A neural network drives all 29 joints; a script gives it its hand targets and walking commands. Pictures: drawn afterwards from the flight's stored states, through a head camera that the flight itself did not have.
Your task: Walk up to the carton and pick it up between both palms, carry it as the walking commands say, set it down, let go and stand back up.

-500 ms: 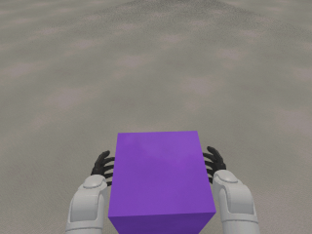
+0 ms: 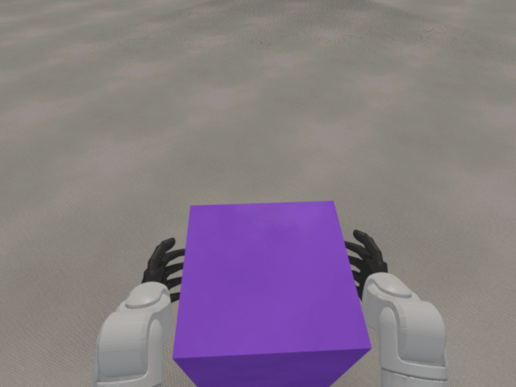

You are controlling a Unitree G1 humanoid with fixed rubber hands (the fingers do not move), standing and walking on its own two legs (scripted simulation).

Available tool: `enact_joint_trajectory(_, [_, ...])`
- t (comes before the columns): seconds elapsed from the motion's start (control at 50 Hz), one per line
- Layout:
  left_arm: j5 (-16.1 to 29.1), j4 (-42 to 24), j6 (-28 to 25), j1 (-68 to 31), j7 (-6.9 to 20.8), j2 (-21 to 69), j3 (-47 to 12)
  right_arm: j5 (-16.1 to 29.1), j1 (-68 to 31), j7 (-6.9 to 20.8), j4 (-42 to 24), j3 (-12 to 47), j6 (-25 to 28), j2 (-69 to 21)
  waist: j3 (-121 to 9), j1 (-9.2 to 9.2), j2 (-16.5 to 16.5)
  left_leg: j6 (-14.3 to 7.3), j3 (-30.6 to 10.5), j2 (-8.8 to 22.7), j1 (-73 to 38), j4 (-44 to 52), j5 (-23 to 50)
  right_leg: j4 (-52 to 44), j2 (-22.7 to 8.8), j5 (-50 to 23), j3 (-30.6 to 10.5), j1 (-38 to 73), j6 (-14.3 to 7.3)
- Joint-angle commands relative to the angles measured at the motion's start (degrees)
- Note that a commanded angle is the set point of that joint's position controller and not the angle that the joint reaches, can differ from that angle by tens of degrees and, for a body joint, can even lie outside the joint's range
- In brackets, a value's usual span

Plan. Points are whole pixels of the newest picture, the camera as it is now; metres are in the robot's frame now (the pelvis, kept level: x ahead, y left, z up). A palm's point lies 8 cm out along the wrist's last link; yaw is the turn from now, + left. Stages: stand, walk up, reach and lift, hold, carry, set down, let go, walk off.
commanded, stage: carry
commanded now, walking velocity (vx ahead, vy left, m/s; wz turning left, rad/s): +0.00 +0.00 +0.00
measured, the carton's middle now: (264, 302) +0.27 +0.00 +0.02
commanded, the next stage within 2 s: hold in 1.92 s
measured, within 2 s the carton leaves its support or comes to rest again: neither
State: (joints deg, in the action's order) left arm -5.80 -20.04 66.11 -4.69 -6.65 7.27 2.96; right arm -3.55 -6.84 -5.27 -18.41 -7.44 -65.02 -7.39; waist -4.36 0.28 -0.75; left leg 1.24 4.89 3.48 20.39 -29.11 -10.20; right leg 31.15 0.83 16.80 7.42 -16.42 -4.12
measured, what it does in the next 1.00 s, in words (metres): stands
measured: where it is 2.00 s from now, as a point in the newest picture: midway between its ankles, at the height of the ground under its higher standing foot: outside the picture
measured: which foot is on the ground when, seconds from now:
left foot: down 0.00-1.00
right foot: down 0.00-1.00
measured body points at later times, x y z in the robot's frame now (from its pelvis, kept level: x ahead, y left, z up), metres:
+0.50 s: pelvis +0.00 +0.01 +0.00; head -0.01 +0.01 +0.45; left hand +0.28 +0.17 +0.04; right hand +0.29 -0.14 +0.04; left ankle +0.05 +0.14 -0.73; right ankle +0.00 -0.07 -0.73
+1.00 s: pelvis +0.01 +0.00 +0.00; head -0.01 +0.00 +0.45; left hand +0.29 +0.15 +0.04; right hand +0.29 -0.15 +0.03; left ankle +0.05 +0.14 -0.73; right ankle +0.00 -0.07 -0.73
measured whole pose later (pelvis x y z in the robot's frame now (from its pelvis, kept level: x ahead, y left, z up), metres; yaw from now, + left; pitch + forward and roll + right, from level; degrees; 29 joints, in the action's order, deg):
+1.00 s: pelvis +0.01 +0.00 +0.00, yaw +0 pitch +2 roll +0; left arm -10.6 1.7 46.4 -5.9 -3.0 7.3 5.4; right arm -9.1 -6.9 -2.1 2.7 -8.2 -45.0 -7.4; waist -6.3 0.0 -0.4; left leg 1.0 5.0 3.5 19.5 -28.0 -10.5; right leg 28.8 0.4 16.5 8.2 -15.0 -3.5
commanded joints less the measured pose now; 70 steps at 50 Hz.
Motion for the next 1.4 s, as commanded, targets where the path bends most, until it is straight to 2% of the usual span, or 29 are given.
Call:
enact_joint_trajectory(0.0, [20.62, -2.58, 0.96, -31.76, 15.21, 47.69, -35.98, 19.08, -27.89, 15.02, -1.75, 40.60, -3.60, -45.99, -10.63, -0.12, 2.07, -1.07, -5.59, 5.92, -5.08, 3.73, 0.92, -12.21, -12.23, 2.90, -10.21, -1.16, 2.12])
enact_joint_trajectory(0.04, [20.74, -0.45, 1.50, -32.17, 15.23, 48.77, -34.81, 20.01, -29.70, 15.11, -0.21, 40.87, -4.19, -47.58, -8.15, -0.01, 4.11, -1.24, -5.03, 4.84, -4.67, 3.17, -1.07, -14.91, -11.67, 10.41, -10.55, -4.27, 1.84])
enact_joint_trajectory(0.12, [17.50, 6.35, -0.05, -32.07, 15.10, 48.19, -31.01, 16.93, -29.39, 15.51, 7.11, 36.20, -2.54, -47.35, -9.83, 0.04, 2.13, -1.74, -5.08, 3.97, -5.15, 2.91, -0.95, -15.04, -11.30, 10.53, -10.65, -3.95, 1.79])
enact_joint_trajectory(0.14, [19.65, 2.32, -0.25, -34.47, 15.00, 50.13, -33.41, 18.82, -31.09, 15.53, 3.57, 38.14, -2.32, -49.27, -10.67, -0.07, 0.57, -1.88, -5.14, 4.26, -5.76, 2.88, 0.24, -14.42, -11.33, 7.98, -10.02, -2.89, 1.59])
enact_joint_trajectory(0.2, [15.76, 8.63, -3.56, -34.79, 15.03, 49.63, -29.18, 14.80, -31.79, 15.55, 9.25, 34.12, 1.01, -48.32, -12.94, 0.09, 1.58, -2.21, -5.44, 4.56, -5.48, 3.36, 2.25, -12.96, -10.36, 2.93, -8.89, -0.18, 2.05])
enact_joint_trajectory(0.22, [20.16, 0.28, -2.83, -36.65, 14.96, 51.80, -34.40, 19.31, -33.48, 15.54, 0.42, 39.47, 0.21, -51.17, -12.73, 0.08, 1.57, -2.41, -5.46, 4.32, -5.65, 3.25, 1.60, -12.30, -10.34, 3.18, -8.54, -0.88, 1.71])
enact_joint_trajectory(0.24, [14.69, 12.11, -4.18, -33.13, 15.08, 49.47, -27.83, 13.73, -30.31, 15.46, 12.15, 32.55, 1.76, -48.71, -12.20, 0.22, 1.74, -2.45, -5.95, 4.57, -4.56, 3.63, 2.31, -12.69, -10.26, 3.19, -8.43, -0.72, 1.87])
enact_joint_trajectory(0.32, [13.30, 12.19, -9.14, -33.57, 14.82, 49.04, -27.14, 11.62, -29.09, 15.15, 13.45, 31.21, 6.93, -47.98, -16.21, 0.22, -0.67, -3.27, -7.02, 5.37, -6.13, 4.09, 6.08, -9.22, -9.30, -4.78, -7.06, 2.72, 1.55])
enact_joint_trajectory(0.34, [14.30, 8.33, -10.12, -34.29, 14.73, 49.12, -28.56, 12.54, -30.53, 14.83, 8.95, 33.08, 7.87, -48.06, -16.01, 0.06, 1.04, -3.20, -6.62, 5.55, -5.87, 4.15, 5.60, -8.81, -9.05, -5.37, -6.83, 3.25, 1.64])
enact_joint_trajectory(0.4, [11.85, 12.94, -12.79, -31.82, 14.47, 47.25, -26.62, 9.64, -26.96, 14.68, 14.03, 30.11, 10.93, -46.41, -16.84, 0.23, -2.18, -3.60, -7.41, 6.23, -6.59, 4.46, 8.19, -6.95, -8.38, -7.12, -7.01, 3.35, 1.54])
enact_joint_trajectory(0.42, [9.83, 16.12, -14.40, -31.23, 14.39, 45.85, -24.43, 7.26, -25.13, 14.61, 18.53, 28.12, 12.46, -45.61, -16.72, 0.09, -0.04, -3.62, -7.34, 5.90, -6.58, 4.68, 7.59, -7.24, -8.16, -7.17, -7.03, 3.49, 1.67])
enact_joint_trajectory(0.46, [10.11, 13.81, -17.41, -32.33, 14.34, 46.08, -25.43, 7.13, -26.06, 14.32, 15.65, 28.34, 15.88, -45.10, -16.71, 0.00, -1.71, -3.58, -6.85, 5.67, -6.99, 4.48, 8.36, -7.06, -8.49, -7.66, -7.32, 3.20, 1.78])
enact_joint_trajectory(0.5, [12.37, 8.18, -18.12, -33.95, 14.24, 46.64, -27.84, 9.40, -27.84, 13.87, 10.73, 31.80, 16.36, -46.17, -16.63, -0.06, 1.26, -3.52, -7.28, 5.95, -6.46, 4.27, 8.98, -6.96, -8.30, -7.75, -7.15, 4.13, 1.68])
enact_joint_trajectory(0.52, [9.14, 14.95, -19.08, -29.78, 14.21, 44.97, -24.53, 6.93, -25.82, 13.74, 14.58, 29.16, 17.64, -44.00, -17.57, 0.06, 0.96, -3.58, -7.08, 6.00, -7.43, 3.74, 10.83, -6.60, -8.62, -9.04, -7.31, 4.18, 1.65])
enact_joint_trajectory(0.54, [11.16, 8.94, -19.08, -30.30, 13.94, 44.41, -27.78, 8.60, -25.18, 13.55, 9.21, 31.77, 17.72, -43.59, -17.28, -0.23, 0.60, -3.49, -6.88, 6.06, -7.29, 4.31, 9.56, -5.98, -8.12, -8.14, -6.52, 4.40, 1.86])
enact_joint_trajectory(0.58, [10.23, 10.16, -19.34, -28.45, 13.53, 43.55, -27.25, 8.28, -24.03, 13.38, 11.62, 31.17, 17.80, -43.28, -18.29, 0.02, -0.15, -3.41, -6.65, 6.55, -8.79, 2.78, 17.12, -4.83, -8.63, -12.47, -6.73, 5.13, 1.93])
enact_joint_trajectory(0.7, [10.46, 8.30, -19.71, -28.02, 13.67, 42.69, -28.44, 8.11, -21.10, 13.63, 11.53, 31.83, 17.88, -42.04, -17.66, -0.04, -0.57, -3.26, -6.81, 6.45, -7.62, 2.99, 14.60, -5.04, -8.66, -12.08, -6.39, 6.02, 1.91])
enact_joint_trajectory(0.78, [7.33, 15.54, -20.73, -25.38, 13.88, 41.83, -25.37, 6.06, -22.08, 13.79, 15.28, 29.75, 19.23, -40.21, -15.16, -0.09, 0.75, -2.85, -6.44, 6.59, -6.84, 3.30, 13.09, -5.55, -9.15, -12.33, -6.76, 5.15, 1.76])
enact_joint_trajectory(0.82, [10.09, 7.69, -22.08, -29.62, 13.84, 42.48, -28.42, 8.89, -24.73, 13.81, 10.57, 32.97, 20.19, -42.64, -16.27, -0.30, 0.33, -2.53, -5.31, 5.93, -7.16, 2.62, 11.96, -5.76, -9.33, -15.09, -7.15, 6.63, 1.65])
enact_joint_trajectory(0.86, [6.40, 16.29, -22.28, -25.94, 13.75, 41.37, -24.15, 5.55, -22.60, 13.82, 16.83, 29.07, 20.52, -40.41, -15.35, -0.15, 1.20, -2.66, -5.78, 5.64, -7.53, 3.19, 9.36, -6.71, -9.44, -10.74, -6.98, 4.61, 1.58])
enact_joint_trajectory(0.94, [9.04, 12.45, -22.54, -27.70, 13.88, 42.25, -27.13, 7.58, -23.71, 13.34, 13.07, 32.31, 20.92, -41.48, -12.69, -0.36, 2.07, -2.14, -5.61, 5.65, -5.86, 3.27, 6.74, -8.58, -9.74, -10.20, -7.67, 3.92, 1.77])
enact_joint_trajectory(0.96, [6.30, 18.62, -22.98, -26.34, 13.91, 41.45, -24.09, 4.80, -21.58, 13.47, 19.08, 28.99, 21.36, -40.26, -14.14, -0.13, 0.54, -2.44, -5.88, 5.57, -6.33, 3.33, 7.61, -8.02, -9.69, -10.20, -7.57, 4.24, 1.67])
enact_joint_trajectory(1.02, [8.49, 12.34, -23.71, -27.69, 13.74, 41.61, -26.76, 6.83, -23.15, 13.39, 13.02, 31.38, 22.05, -40.49, -14.62, -0.28, 0.08, -2.09, -5.64, 5.71, -6.54, 2.91, 9.57, -6.97, -9.52, -13.54, -7.21, 5.52, 1.92])
enact_joint_trajectory(1.08, [6.27, 16.30, -24.12, -25.43, 13.76, 39.89, -24.55, 5.01, -22.12, 13.39, 15.59, 29.78, 22.63, -39.16, -13.95, -0.17, 1.41, -1.98, -5.54, 5.76, -5.68, 3.12, 6.38, -8.14, -10.10, -11.76, -8.02, 5.32, 1.95])
enact_joint_trajectory(1.1, [9.20, 10.32, -23.92, -28.57, 13.85, 40.97, -27.92, 7.52, -24.14, 13.33, 11.41, 32.53, 22.22, -40.82, -13.83, -0.41, 0.27, -1.91, -4.92, 5.54, -7.21, 2.87, 6.03, -8.69, -9.80, -9.96, -8.18, 3.44, 1.85])
enact_joint_trajectory(1.12, [7.99, 13.86, -24.03, -28.93, 13.74, 40.80, -26.11, 5.79, -22.30, 13.23, 16.82, 30.07, 22.01, -40.71, -12.59, -0.21, 0.56, -2.06, -5.68, 5.70, -5.86, 3.18, 5.67, -8.85, -9.69, -9.20, -8.09, 3.53, 1.83])
enact_joint_trajectory(1.24, [7.14, 15.62, -25.00, -27.34, 13.86, 40.49, -25.40, 5.22, -22.44, 13.31, 15.90, 30.06, 23.32, -40.01, -13.22, -0.37, 1.24, -1.97, -5.89, 5.49, -6.21, 3.37, 4.86, -9.26, -9.66, -8.69, -8.13, 3.02, 1.94])
enact_joint_trajectory(1.28, [7.27, 15.10, -25.48, -27.18, 13.80, 40.31, -24.82, 5.10, -22.75, 12.93, 15.62, 30.25, 23.73, -39.89, -14.92, -0.15, 2.48, -1.91, -5.37, 5.73, -6.93, 1.68, 7.69, -9.20, -10.27, -16.07, -8.52, 5.07, 2.67])
enact_joint_trajectory(1.38, [9.46, 10.01, -23.98, -27.55, 13.44, 41.34, -27.99, 7.66, -21.95, 12.98, 11.75, 32.70, 22.01, -41.42, -15.28, -0.29, 0.52, -1.64, -5.13, 5.64, -6.56, 1.92, 7.37, -7.23, -10.21, -17.41, -7.54, 6.19, 2.06])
